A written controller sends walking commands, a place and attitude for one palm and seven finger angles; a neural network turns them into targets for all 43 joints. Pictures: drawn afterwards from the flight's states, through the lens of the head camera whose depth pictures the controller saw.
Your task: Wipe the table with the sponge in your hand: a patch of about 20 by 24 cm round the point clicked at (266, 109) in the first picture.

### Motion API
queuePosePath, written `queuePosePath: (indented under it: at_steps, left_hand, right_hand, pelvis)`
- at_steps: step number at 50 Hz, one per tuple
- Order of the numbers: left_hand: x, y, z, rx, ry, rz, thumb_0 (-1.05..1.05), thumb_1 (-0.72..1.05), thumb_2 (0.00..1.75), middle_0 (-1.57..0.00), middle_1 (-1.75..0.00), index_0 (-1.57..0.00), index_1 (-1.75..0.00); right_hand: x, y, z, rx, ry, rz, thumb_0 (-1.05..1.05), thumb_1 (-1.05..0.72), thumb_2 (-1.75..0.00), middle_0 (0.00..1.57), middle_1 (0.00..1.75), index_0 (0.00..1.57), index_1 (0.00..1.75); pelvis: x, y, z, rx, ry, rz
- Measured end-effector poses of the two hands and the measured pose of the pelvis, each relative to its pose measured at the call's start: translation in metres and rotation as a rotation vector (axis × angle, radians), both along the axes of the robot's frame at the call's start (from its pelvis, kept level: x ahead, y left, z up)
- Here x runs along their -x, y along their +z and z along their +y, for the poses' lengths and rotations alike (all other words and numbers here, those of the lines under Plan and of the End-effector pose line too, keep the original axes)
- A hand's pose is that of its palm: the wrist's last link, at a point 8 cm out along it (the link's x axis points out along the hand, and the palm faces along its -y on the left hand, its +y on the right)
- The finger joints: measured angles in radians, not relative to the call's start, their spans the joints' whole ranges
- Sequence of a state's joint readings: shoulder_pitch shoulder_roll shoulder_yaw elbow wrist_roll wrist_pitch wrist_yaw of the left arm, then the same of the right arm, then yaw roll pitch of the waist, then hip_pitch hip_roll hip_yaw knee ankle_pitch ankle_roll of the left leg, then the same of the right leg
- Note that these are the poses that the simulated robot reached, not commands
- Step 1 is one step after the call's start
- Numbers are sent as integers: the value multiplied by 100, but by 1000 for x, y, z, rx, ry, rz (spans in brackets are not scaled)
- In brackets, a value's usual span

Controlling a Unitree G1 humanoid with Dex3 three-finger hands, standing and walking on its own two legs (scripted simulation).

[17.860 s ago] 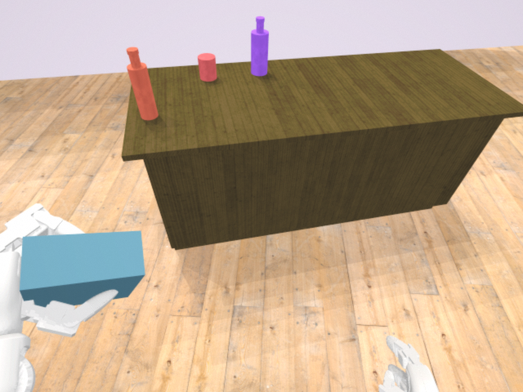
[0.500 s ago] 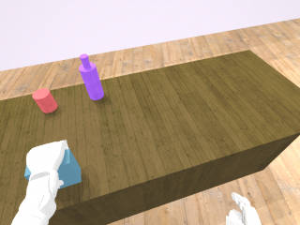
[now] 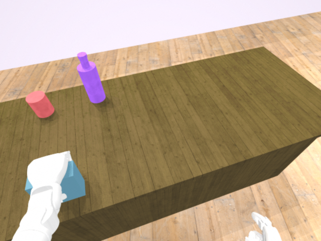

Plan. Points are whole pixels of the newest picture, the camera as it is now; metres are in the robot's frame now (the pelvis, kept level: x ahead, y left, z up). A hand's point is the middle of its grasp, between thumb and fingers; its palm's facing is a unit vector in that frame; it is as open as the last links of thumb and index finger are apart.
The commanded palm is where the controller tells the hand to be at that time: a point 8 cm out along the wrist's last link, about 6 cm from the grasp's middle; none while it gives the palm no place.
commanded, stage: lower the sponge onto the table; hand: left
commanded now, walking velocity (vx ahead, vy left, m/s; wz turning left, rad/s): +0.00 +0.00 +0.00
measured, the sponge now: (60, 187) +0.25 +0.32 -0.06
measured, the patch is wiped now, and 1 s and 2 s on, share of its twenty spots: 0.00 0.25 0.30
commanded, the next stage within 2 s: wipe forward along the first lane in 0.24 s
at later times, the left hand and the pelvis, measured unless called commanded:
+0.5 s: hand (57, 178) +0.26 +0.32 -0.03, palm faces -0.13 -0.02 -0.99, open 9.4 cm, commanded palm +0.25 +0.32 +0.01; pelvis -0.01 +0.00 -0.01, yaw +0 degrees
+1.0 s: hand (54, 162) +0.31 +0.35 -0.03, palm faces -0.16 +0.04 -0.99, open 9.5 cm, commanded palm +0.31 +0.34 -0.01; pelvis -0.04 -0.01 -0.04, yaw -1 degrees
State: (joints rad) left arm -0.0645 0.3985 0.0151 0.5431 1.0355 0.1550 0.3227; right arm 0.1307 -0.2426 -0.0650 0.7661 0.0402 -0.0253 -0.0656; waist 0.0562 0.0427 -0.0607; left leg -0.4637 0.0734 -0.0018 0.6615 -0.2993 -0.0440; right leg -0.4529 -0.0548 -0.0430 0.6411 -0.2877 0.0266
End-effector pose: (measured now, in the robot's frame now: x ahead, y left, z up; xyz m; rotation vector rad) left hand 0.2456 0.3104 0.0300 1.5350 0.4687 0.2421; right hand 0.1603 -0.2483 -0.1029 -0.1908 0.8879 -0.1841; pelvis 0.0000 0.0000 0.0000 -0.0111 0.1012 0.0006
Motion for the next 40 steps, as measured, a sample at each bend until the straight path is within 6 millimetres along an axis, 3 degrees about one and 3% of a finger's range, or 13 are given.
queuePosePath:
  at_steps: [26, 33, 40]
  left_hand:
    - [-5, -6, 3, -19, 2, -2, 0, -46, 107, -81, -138, -81, -139]
    - [-17, -6, 10, -42, -8, 7, 1, -50, 111, -82, -136, -82, -138]
    - [-29, -7, 19, -52, -6, 15, 1, -52, 114, -83, -134, -83, -138]
  right_hand:
    - [13, -10, -8, 10, -7, 25, 1, -91, -90, 20, 30, 20, 30]
    - [30, -21, -12, 15, -20, 57, 1, -91, -90, 20, 30, 20, 30]
    - [60, -34, -20, 23, -46, 114, 1, -90, -90, 21, 30, 20, 30]
  pelvis:
    - [10, -9, -4, 0, 2, 38]
    - [18, -14, -6, 0, 2, 65]
    - [27, -21, -8, 0, -4, 98]
